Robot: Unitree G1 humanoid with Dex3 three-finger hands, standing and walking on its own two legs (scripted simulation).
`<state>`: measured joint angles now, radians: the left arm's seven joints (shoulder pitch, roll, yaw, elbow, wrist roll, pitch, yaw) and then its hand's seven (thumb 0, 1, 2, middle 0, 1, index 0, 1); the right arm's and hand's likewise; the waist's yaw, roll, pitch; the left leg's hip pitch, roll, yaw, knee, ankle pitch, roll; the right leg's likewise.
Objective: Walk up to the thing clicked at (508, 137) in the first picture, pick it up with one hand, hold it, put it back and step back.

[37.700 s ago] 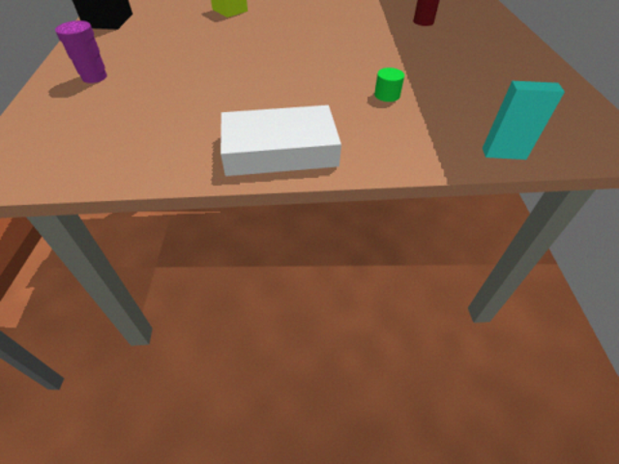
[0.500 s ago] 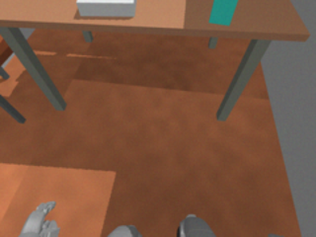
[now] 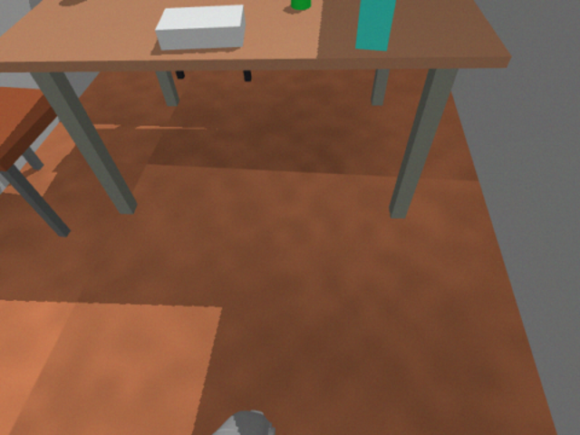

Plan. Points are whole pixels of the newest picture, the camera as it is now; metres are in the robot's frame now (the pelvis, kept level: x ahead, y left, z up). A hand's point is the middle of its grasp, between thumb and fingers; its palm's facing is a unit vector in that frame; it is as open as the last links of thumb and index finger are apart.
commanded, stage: step back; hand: right
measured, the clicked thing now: (375, 17) +1.03 -0.15 +0.07
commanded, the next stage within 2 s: stand in 0.96 s
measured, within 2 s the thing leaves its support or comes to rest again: neither
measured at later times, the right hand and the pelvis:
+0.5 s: hand out of the picture +0.09 -0.25 -0.15, palm faces -0.07 +0.93 -0.36, open 7.4 cm; pelvis +0.01 +0.01 +0.00, yaw +2 degrees
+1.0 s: hand (451, 428) +0.17 -0.21 -0.13, palm faces -0.05 +0.94 -0.33, open 7.4 cm; pelvis +0.03 +0.03 +0.02, yaw +1 degrees
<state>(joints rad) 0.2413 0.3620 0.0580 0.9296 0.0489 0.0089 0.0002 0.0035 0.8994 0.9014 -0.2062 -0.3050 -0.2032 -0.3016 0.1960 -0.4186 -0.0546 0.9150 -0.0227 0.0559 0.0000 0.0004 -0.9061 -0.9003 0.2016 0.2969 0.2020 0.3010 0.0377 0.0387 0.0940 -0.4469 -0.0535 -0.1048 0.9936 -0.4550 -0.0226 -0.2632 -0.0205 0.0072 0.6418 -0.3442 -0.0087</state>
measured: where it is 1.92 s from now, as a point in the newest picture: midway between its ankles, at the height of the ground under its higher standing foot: outside the picture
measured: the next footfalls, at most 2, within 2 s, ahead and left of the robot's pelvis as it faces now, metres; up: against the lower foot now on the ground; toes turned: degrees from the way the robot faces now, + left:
left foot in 0.08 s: +0.08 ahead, +0.15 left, +0.00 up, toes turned +3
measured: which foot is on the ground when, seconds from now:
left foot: up 0.00-0.06, down 0.08-1.00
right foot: down 0.00-1.00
